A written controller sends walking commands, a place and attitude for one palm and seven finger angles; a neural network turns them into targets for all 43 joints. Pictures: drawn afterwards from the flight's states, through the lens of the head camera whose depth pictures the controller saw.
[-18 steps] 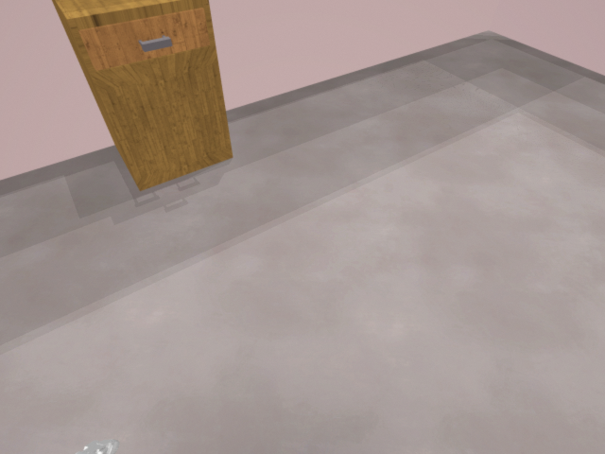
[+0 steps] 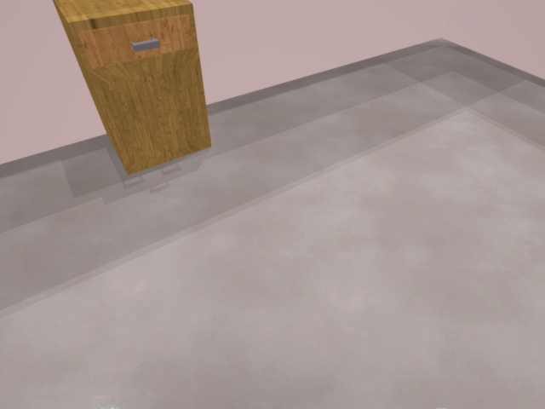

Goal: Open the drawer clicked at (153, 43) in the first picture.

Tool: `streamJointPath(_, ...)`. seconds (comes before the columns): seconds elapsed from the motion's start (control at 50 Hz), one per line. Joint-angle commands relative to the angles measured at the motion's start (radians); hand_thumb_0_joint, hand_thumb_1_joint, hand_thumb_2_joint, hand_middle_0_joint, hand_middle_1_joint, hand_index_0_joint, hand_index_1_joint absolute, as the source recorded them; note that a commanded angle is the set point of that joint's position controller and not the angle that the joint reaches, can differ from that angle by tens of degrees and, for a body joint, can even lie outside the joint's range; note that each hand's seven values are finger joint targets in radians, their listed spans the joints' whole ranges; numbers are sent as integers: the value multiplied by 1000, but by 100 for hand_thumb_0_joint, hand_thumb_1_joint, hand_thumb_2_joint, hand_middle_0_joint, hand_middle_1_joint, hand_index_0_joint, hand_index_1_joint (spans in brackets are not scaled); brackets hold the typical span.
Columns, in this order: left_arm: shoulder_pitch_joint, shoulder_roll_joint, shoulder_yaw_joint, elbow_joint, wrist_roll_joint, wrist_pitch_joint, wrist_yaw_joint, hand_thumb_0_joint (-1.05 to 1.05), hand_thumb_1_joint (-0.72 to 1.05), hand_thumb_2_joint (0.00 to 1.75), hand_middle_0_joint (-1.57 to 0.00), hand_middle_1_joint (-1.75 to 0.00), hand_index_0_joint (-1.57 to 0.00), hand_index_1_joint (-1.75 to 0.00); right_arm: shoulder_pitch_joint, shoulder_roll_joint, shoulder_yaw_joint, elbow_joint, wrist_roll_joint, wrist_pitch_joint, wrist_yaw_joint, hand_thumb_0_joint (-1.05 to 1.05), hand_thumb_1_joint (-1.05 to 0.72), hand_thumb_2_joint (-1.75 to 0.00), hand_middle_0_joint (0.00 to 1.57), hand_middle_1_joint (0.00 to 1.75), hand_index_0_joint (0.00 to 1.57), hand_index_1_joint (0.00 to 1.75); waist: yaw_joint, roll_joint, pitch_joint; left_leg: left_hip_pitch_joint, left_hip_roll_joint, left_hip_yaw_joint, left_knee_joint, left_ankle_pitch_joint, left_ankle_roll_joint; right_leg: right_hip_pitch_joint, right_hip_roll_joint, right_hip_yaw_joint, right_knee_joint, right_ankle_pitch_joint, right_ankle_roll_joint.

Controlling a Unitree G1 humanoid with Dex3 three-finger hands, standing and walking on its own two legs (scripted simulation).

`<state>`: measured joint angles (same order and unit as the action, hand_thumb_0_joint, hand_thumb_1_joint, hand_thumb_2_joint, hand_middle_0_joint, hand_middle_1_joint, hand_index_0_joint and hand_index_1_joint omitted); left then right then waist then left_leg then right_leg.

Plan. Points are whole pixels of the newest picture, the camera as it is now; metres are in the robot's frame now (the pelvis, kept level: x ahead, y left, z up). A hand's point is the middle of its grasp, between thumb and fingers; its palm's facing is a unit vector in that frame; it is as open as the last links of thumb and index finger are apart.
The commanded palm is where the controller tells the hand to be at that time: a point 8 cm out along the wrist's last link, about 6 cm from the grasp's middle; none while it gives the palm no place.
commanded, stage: stand and wait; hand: left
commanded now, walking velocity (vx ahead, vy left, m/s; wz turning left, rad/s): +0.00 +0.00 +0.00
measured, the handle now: (144, 43) +1.49 +0.65 -0.10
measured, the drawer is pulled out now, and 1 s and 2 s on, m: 0.00 0.00 0.00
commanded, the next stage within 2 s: look at it before walking up in 0.48 s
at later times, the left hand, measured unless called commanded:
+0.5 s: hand out of the picture +0.06 +0.24 -0.15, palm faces -0.04 -0.94 -0.34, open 7.4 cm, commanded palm none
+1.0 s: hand out of the picture +0.06 +0.23 -0.15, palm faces -0.05 -0.94 -0.33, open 7.4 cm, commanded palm none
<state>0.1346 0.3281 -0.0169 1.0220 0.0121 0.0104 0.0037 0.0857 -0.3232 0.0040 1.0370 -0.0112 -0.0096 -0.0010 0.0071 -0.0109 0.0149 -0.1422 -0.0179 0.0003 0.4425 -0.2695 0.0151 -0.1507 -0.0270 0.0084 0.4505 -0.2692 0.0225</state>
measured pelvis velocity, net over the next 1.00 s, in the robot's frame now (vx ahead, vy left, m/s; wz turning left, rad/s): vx -0.01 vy -0.01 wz -0.01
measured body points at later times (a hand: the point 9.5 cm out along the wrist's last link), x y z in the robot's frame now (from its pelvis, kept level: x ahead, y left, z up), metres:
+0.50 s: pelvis -0.02 -0.01 +0.00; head -0.01 -0.01 +0.45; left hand +0.06 +0.29 -0.13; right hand +0.05 -0.30 -0.13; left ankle -0.02 +0.11 -0.74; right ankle -0.02 -0.13 -0.74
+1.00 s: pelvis -0.01 -0.01 +0.00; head -0.01 -0.01 +0.45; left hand +0.06 +0.28 -0.13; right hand +0.06 -0.31 -0.13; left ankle -0.02 +0.11 -0.74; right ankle -0.02 -0.13 -0.74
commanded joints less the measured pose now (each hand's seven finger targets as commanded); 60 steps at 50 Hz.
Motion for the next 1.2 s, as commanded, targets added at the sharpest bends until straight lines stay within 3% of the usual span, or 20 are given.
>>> streamJointPath(0.0, -42, 208, 53, -61, -1, -30, 12, 0, 90, 90, -20, -30, -20, -30, -49, -214, -48, -60, -1, -26, -17, 0, -90, -90, 20, 30, 20, 30, -5, 12, -64, 19, 126, -88, -76, 278, 27, 10, -92, 70, -65, 242, -50)
streamJointPath(0.14, -39, 213, 52, -32, -2, -31, 12, 0, 90, 90, -20, -30, -20, -30, -37, -217, -44, -29, 3, -25, -16, 0, -90, -90, 20, 30, 20, 30, -3, 5, -55, 14, 131, -93, -95, 258, 25, 25, -93, 75, -84, 229, -50)
streamJointPath(0.28, -37, 215, 48, -14, -2, -31, 9, 0, 90, 90, -20, -30, -20, -30, -27, -222, -41, -5, 3, -22, -13, 0, -90, -90, 20, 30, 20, 30, -4, 5, -15, -7, 128, -102, -124, 154, 22, -6, -92, 92, -120, 126, -50)
streamJointPath(0.34, -36, 217, 48, -10, -2, -31, 9, 0, 90, 90, -20, -30, -20, -30, -23, -222, -41, 1, 3, -23, -12, 0, -90, -90, 20, 30, 20, 30, -4, 2, -29, 0, 130, -103, -126, 149, 22, -4, -91, 93, -122, 115, -49)
streamJointPath(0.58, -38, 214, 47, -3, -1, -34, 9, 0, 90, 90, -20, -30, -20, -30, -19, -222, -39, 14, 3, -27, -12, 0, -90, -90, 20, 30, 20, 30, -4, 2, -34, 9, 135, -99, -129, 189, 19, -1, -91, 94, -120, 161, -49)
streamJointPath(0.76, -43, 216, 48, -4, 1, -34, 8, 0, 90, 90, -20, -30, -20, -30, -22, -218, -40, 13, 3, -23, -10, 0, -90, -90, 20, 30, 20, 30, -6, 3, -18, 2, 133, -99, -136, 150, 16, -18, -91, 103, -137, 122, -49)
streamJointPath(0.92, -36, 216, 47, -2, -1, -38, 8, 0, 90, 90, -20, -30, -20, -30, -20, -222, -39, 12, 5, -26, -12, 0, -90, -90, 20, 30, 20, 30, -7, -2, -62, 34, 138, -95, -121, 219, 15, 6, -92, 99, -122, 205, -51)
streamJointPath(1.16, -35, 218, 46, 5, -1, -37, 8, 0, 90, 90, -20, -30, -20, -30, -29, -224, -38, 16, 5, -25, -12, 0, -90, -90, 20, 30, 20, 30, -5, 10, -43, 37, 141, -90, -134, 214, 13, 6, -93, 96, -133, 204, -48)
streamJointPath(1.18, 2, 139, 31, 23, -3, -28, 11, 0, 90, 90, -20, -30, -20, -30, 5, -144, -17, 34, 1, -17, -10, 0, -90, -90, 20, 30, 20, 30, -5, 4, -63, 38, 137, -79, -127, 176, 4, 21, -92, 90, -133, 156, -38)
